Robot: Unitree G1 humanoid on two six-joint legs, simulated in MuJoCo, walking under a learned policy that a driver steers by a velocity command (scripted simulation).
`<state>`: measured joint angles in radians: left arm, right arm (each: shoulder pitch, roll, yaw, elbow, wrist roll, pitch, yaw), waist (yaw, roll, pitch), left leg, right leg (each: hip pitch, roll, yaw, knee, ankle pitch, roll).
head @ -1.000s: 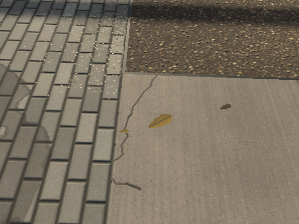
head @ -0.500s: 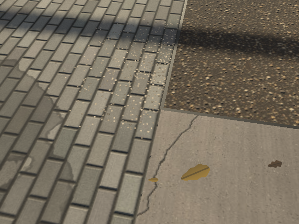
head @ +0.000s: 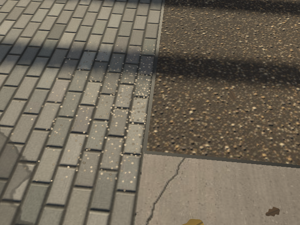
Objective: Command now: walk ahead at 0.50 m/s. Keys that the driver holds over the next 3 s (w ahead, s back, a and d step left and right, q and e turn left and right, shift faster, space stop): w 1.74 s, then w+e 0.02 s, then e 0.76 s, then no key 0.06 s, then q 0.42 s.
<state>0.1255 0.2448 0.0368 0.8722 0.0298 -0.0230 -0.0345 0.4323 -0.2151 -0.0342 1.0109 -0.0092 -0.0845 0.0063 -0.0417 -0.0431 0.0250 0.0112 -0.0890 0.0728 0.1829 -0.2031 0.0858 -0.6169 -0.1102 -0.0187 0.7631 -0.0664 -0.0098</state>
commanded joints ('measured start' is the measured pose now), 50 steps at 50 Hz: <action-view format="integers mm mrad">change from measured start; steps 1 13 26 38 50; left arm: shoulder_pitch -123 158 314 397 31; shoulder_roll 36 125 78 45 19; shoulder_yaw -2 47 23 18 24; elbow -85 11 128 132 30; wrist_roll -5 -18 -20 -40 3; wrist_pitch -14 -39 -79 -64 -9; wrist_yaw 2 27 33 38 6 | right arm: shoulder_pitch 40 -52 -383 66 -42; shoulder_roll -135 -117 -39 -250 -94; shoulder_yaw -23 -28 -7 -85 -28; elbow -21 -52 -151 -47 -2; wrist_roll -3 -6 -16 -29 -1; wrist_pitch -12 -1 44 15 -20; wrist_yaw -6 -3 27 -7 -8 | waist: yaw -8 87 70 -80 44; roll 101 -5 -15 257 90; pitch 72 -62 75 -345 66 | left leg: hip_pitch -31 -636 -627 322 -124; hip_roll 274 124 183 514 277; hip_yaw -131 -129 -19 -743 -165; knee -65 1074 538 99 -90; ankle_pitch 332 -163 195 -52 208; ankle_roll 116 8 -72 246 127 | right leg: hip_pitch -2 643 535 68 -35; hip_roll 29 -230 -62 191 -12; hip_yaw -41 430 61 -7 -1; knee -98 -535 -659 509 136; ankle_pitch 55 -235 166 -464 -32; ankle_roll -8 -259 -187 -69 -3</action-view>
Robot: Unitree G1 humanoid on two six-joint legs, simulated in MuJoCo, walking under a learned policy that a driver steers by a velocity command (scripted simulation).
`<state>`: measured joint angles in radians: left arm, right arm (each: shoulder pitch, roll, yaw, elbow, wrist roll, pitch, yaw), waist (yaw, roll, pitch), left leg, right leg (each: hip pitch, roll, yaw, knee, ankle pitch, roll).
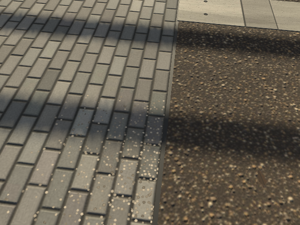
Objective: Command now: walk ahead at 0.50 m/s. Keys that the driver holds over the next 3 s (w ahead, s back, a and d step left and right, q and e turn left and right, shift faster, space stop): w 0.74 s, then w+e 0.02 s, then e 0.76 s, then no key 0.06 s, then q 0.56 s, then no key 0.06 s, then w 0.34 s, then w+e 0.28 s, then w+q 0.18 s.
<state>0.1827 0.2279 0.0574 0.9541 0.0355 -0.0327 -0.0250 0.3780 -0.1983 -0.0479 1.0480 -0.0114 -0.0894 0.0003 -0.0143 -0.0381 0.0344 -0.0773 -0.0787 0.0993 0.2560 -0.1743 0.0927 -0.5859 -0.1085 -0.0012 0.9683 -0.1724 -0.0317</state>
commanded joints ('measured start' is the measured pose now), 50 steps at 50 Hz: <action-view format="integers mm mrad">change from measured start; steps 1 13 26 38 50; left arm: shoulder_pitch -64 57 188 323 251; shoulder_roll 31 78 80 92 8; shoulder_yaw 0 20 11 7 30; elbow -64 -49 49 109 38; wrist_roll -6 -6 -25 -9 -9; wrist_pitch -1 -41 -74 -62 36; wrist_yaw -5 19 27 46 33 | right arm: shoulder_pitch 26 70 -149 -419 -143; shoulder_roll -109 -144 -56 -69 -97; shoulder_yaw -13 -21 -16 -5 -11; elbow -35 12 -111 -225 -151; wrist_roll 1 -12 -27 -11 -2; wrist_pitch -15 1 56 31 1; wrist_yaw -2 -21 26 23 -31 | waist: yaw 8 108 -3 50 65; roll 85 85 -12 -29 121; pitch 61 -66 40 74 -83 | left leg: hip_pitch -26 148 -547 -497 -111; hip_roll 259 265 198 122 377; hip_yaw -177 -70 -92 -23 -81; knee -163 286 739 308 40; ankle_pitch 200 777 28 58 720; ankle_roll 115 52 -68 -13 95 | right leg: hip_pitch -65 363 449 700 160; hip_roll -9 143 -91 -125 82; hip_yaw -27 -116 108 39 9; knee -126 -509 -861 -743 218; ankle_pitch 103 38 172 544 -178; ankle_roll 22 -106 -180 -157 9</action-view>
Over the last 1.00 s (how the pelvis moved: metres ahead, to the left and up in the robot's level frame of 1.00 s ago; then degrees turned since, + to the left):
0.54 0.00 0.00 0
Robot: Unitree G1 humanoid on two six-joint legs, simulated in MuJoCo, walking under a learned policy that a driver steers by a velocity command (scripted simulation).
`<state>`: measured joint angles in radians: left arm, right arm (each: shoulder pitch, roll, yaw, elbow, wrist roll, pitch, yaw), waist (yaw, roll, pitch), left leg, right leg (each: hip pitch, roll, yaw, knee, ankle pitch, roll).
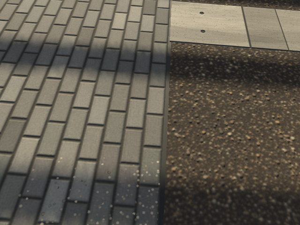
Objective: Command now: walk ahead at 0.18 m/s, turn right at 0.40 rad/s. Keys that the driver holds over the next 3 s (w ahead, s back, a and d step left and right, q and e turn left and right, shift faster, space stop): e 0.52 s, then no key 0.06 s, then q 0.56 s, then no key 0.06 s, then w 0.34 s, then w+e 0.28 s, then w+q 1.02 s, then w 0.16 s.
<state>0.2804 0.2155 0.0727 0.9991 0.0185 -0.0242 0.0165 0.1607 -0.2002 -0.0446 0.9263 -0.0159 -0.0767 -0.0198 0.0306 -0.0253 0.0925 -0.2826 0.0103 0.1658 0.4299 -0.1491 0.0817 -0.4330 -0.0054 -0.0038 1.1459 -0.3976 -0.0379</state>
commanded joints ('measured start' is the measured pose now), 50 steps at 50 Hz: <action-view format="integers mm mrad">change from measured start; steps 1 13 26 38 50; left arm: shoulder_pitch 144 -115 -90 -128 -154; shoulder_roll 19 60 169 173 97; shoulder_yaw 17 8 35 -7 -9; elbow -16 -186 -235 -187 -222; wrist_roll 8 14 -16 5 -14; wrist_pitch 37 78 44 41 39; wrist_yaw -9 -43 -6 11 20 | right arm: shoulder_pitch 72 107 64 102 92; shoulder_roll -109 -184 -137 -113 -223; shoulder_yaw -18 -46 -45 -17 -69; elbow -33 -50 -131 -95 -112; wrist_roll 1 -12 -12 9 7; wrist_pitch -13 51 114 118 105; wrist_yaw -13 -11 -5 -3 5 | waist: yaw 27 -41 -40 -45 -55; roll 110 148 -40 -66 169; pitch -144 -111 -171 -120 -123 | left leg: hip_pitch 84 131 -268 96 196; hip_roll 290 354 28 -12 169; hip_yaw -123 -23 -181 -134 -519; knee -138 -75 664 73 -83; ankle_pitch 681 276 -252 -150 315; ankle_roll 115 108 -123 -66 126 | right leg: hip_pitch -6 26 330 197 2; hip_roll -21 -36 -182 -181 66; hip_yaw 4 -90 254 218 35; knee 31 -405 -810 -835 -387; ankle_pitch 64 55 684 290 -65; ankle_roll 21 -5 -217 -144 55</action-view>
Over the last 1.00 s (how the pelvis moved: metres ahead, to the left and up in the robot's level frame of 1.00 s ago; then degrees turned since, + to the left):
0.52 -0.01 -0.01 -5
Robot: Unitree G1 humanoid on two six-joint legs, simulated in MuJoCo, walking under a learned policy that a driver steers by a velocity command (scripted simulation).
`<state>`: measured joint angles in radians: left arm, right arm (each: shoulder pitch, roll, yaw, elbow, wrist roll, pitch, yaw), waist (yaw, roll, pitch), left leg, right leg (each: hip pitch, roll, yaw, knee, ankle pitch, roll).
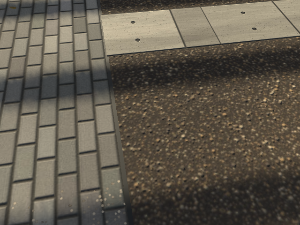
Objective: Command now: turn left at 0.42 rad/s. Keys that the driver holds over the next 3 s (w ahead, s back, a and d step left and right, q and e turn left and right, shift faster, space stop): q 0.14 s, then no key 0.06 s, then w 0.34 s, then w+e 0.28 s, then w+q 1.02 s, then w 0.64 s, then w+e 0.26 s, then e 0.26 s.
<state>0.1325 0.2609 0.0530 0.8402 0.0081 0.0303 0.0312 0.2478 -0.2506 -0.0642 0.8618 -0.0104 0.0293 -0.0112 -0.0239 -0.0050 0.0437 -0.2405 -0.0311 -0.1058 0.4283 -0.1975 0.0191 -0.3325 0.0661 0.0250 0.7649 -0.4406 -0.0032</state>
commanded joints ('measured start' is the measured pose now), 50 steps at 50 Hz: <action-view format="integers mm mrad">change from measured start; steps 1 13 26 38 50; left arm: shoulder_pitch -6 70 222 126 17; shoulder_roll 52 123 167 50 63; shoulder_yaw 9 9 34 15 -3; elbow -70 -87 50 27 -39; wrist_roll -8 21 6 19 25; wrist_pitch -18 -45 -81 -58 -76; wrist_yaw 7 2 -40 -81 -60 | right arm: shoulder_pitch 4 -20 -124 106 180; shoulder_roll -176 -137 -69 -83 -152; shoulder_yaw -53 -43 6 11 17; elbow -48 -54 -67 27 133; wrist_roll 0 -25 -16 -12 -11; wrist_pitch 4 25 -47 -128 -120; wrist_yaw -1 37 45 5 -3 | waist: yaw -6 16 25 16 92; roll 161 -164 -113 85 109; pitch -86 -25 44 53 -19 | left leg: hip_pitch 154 -304 40 260 363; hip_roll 207 -29 -1 255 265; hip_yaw -260 0 194 77 139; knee -75 602 9 -314 -40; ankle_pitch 363 -178 -63 224 1005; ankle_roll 185 -16 40 108 129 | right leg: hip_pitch -78 239 127 -407 -42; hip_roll -2 -261 -291 -128 -17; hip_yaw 4 207 144 24 -137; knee -46 -583 -564 326 -195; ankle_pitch -17 120 113 269 258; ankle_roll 22 -171 -199 -46 -129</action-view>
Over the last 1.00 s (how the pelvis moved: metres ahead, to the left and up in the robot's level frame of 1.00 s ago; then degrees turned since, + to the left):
0.04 -0.02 0.00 -12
